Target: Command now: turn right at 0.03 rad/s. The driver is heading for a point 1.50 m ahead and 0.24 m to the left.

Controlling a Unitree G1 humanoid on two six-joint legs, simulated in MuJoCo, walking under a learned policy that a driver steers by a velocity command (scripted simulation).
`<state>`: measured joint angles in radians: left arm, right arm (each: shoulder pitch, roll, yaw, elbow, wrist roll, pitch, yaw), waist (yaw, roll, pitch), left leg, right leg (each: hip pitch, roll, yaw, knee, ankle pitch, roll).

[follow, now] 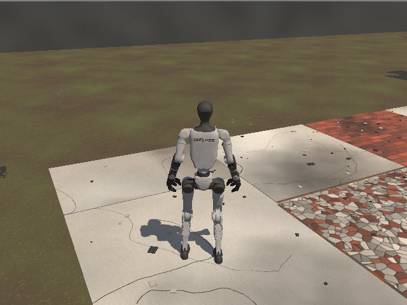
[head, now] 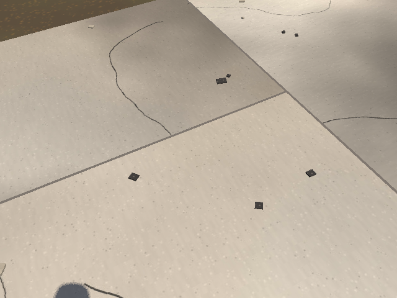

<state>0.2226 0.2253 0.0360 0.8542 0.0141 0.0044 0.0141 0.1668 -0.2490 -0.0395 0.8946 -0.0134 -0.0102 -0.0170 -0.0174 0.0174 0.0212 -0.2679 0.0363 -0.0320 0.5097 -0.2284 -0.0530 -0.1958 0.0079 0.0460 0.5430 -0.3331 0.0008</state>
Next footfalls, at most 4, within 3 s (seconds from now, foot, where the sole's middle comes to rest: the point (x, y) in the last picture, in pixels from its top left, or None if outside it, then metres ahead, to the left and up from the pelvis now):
2.62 right None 0.45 -0.09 -0.77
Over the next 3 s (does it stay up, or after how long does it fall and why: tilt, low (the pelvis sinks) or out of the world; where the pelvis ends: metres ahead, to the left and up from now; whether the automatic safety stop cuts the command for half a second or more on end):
stays up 0.47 -0.01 0.01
